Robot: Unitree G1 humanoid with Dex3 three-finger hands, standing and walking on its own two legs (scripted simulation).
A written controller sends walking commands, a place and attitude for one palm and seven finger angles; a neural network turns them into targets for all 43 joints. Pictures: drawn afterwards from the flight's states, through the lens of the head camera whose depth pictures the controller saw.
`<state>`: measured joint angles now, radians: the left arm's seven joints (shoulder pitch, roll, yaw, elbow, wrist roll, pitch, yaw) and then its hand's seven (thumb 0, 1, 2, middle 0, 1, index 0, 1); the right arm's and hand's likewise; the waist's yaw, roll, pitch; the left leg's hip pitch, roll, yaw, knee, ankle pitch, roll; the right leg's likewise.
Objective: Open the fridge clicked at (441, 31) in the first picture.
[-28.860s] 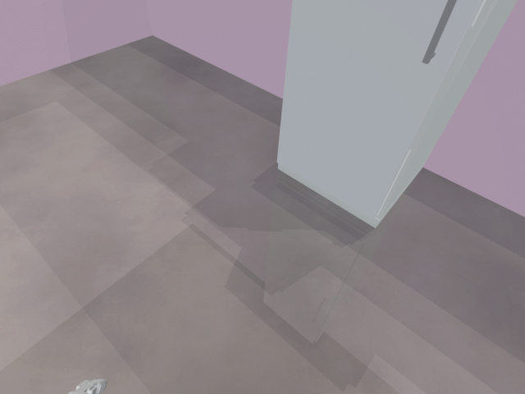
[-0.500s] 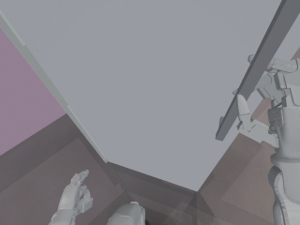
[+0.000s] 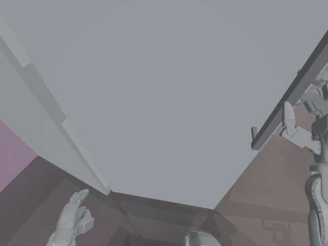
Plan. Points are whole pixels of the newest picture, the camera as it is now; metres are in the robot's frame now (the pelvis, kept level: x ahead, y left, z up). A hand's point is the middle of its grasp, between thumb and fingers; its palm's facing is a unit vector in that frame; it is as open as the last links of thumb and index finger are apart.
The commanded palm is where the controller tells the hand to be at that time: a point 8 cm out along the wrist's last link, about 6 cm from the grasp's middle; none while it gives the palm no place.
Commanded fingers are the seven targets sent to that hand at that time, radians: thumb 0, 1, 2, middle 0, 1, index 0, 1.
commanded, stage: stop walking and hold the door back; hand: right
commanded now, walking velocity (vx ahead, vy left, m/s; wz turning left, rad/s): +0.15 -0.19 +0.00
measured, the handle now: (293, 81) +0.35 -0.20 +0.25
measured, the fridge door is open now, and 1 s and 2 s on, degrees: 72 65 65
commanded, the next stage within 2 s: loosen the grip on the handle in 0.68 s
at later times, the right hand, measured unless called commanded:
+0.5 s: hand (291, 106) +0.33 -0.20 +0.21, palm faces +0.25 +0.95 -0.18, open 7.4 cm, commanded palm +0.30 -0.24 +0.19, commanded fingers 0.00 -0.90 -0.90 0.45 1.40 0.45 1.40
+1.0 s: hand (294, 106) +0.33 -0.21 +0.21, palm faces +0.18 +0.97 -0.14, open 7.3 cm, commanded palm +0.31 -0.25 +0.20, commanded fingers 0.00 0.55 -0.20 0.42 1.37 0.42 1.37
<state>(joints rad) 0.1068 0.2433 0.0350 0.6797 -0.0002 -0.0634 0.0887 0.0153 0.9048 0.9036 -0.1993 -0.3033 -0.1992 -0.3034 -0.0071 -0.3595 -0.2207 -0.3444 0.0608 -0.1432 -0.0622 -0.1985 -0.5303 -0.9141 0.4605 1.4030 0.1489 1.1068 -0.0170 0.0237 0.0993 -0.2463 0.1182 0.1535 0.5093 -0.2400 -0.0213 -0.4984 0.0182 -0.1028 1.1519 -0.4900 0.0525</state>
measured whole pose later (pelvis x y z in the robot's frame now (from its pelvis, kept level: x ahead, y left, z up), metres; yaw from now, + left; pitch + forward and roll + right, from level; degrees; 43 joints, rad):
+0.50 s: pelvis -0.09 +0.00 +0.00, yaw -1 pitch -1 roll +2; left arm 0.22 0.14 -0.08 0.70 -0.02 -0.06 0.06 0.01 0.90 0.90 -0.21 -0.30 -0.21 -0.30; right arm -0.65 -0.35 -0.12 0.35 0.06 -0.09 -0.09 -0.11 -0.56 -0.77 0.46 1.40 0.19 1.26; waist -0.05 -0.03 0.11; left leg -0.24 0.00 0.08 0.61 -0.40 -0.02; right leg -0.28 -0.04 -0.08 0.52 -0.22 -0.05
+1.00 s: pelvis -0.08 -0.04 -0.01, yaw +0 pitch +0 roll +1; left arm 0.30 0.25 0.04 0.70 -0.01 -0.18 0.02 0.01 0.90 0.90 -0.20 -0.30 -0.20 -0.30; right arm -0.63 -0.27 -0.15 0.50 -0.02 -0.17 -0.07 0.00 -0.40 -0.66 0.45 1.40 0.43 1.39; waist 0.01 0.03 -0.04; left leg -0.25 0.08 0.01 0.58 -0.31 0.00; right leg -0.35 -0.03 -0.11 0.57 -0.23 -0.04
